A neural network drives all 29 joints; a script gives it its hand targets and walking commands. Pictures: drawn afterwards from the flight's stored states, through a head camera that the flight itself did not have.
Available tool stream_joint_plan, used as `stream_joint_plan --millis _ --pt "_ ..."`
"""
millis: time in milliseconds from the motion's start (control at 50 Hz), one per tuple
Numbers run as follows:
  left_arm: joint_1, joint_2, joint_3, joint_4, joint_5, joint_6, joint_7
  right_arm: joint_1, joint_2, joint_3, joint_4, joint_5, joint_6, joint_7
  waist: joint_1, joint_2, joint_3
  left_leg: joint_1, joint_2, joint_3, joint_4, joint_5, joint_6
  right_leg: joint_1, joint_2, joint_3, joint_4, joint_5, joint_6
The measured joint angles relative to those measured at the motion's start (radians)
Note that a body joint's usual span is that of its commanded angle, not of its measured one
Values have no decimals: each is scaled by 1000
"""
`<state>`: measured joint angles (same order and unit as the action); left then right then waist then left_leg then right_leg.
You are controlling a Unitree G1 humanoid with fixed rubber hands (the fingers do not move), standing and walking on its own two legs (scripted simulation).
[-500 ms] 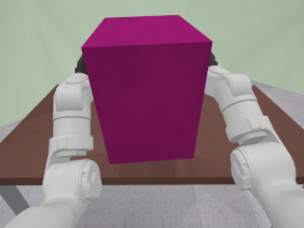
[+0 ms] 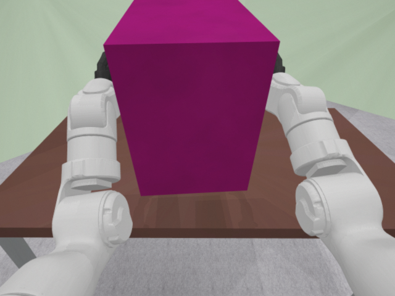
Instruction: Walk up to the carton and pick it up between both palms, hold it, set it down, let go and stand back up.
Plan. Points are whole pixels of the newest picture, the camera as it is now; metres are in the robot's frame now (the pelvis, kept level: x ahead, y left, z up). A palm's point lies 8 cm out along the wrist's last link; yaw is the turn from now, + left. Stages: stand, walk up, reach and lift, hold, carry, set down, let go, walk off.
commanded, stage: set down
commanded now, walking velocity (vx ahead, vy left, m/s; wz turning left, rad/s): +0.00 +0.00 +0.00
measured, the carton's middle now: (190, 93) +0.42 +0.00 +0.29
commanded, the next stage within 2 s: none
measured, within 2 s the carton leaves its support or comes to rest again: neither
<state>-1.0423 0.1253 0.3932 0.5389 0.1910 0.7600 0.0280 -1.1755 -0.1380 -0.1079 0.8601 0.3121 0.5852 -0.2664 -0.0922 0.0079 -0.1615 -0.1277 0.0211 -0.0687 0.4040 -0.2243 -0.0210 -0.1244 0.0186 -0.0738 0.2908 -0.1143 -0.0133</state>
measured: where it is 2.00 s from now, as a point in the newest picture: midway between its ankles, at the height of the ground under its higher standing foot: outside the picture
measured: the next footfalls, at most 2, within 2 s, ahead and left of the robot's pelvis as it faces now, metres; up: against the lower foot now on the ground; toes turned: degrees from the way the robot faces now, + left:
none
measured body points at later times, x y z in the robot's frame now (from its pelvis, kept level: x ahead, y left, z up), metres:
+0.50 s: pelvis +0.02 -0.01 +0.00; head -0.03 +0.03 +0.45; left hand +0.43 +0.16 +0.25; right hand +0.42 -0.15 +0.24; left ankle +0.00 +0.13 -0.75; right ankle +0.03 -0.11 -0.75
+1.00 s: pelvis +0.01 -0.01 +0.00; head -0.03 +0.01 +0.45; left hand +0.43 +0.15 +0.24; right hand +0.43 -0.15 +0.23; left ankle +0.00 +0.13 -0.75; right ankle +0.03 -0.11 -0.75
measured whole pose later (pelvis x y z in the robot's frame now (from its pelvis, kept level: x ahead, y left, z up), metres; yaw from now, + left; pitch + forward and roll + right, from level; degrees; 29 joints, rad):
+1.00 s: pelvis +0.01 -0.01 +0.00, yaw +0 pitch -5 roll -1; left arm -0.94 0.03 0.37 0.59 0.25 0.53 0.11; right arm -1.06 -0.09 -0.24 1.07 0.09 0.20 -0.08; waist -0.05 -0.03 -0.03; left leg -0.06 0.03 -0.07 0.35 -0.21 -0.04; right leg -0.07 0.03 -0.08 0.27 -0.12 -0.03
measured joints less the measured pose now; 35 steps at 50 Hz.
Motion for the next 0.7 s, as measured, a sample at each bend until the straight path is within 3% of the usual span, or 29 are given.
stream_joint_plan --millis 100,200,300,460,700 --pt "-83 -3 79 106 80 -110 -26 -53 34 -116 110 -123 -127 57 6 -22 36 57 -6 2 -51 19 1 40 -7 2 -14 -2 -2" --pt "-50 -13 85 109 146 -148 -61 -13 63 -135 168 -189 -222 94 2 -42 77 125 -4 -3 -87 23 -3 105 -5 -3 -38 -7 -5" --pt "66 -31 19 17 134 -163 -57 109 83 -72 114 -164 -289 101 -6 -56 118 149 4 -18 -68 2 -9 148 4 -18 -50 -16 -7" --pt "188 -60 -74 -129 63 -180 18 239 75 -11 -22 -95 -341 99 -17 -62 157 120 7 -36 -10 -28 -13 141 8 -35 -27 -33 -6" --pt "128 -98 -38 -92 97 -158 46 184 34 -15 41 -108 -329 137 1 -24 150 121 1 -3 -23 -23 0 117 0 -3 -11 -32 2"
